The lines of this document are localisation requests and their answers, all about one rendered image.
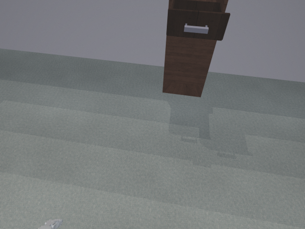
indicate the robot left hand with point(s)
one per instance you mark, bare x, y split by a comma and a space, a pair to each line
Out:
52, 224

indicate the cabinet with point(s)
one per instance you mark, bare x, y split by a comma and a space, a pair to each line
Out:
187, 61

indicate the handle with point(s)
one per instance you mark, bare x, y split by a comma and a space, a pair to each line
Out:
196, 29

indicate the drawer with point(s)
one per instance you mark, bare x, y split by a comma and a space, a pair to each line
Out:
197, 13

